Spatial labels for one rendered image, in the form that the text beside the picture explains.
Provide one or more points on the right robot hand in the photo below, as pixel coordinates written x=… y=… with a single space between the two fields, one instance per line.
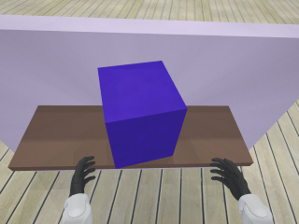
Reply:
x=232 y=177

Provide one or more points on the left robot forearm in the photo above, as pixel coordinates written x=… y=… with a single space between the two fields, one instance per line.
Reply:
x=77 y=210

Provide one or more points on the carton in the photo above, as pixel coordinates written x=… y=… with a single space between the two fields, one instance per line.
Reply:
x=143 y=112

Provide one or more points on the table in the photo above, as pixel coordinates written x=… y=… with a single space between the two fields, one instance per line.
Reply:
x=59 y=136

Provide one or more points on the right robot forearm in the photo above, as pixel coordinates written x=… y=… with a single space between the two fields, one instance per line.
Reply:
x=253 y=211

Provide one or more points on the left robot hand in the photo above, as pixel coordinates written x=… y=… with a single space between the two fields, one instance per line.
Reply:
x=79 y=181

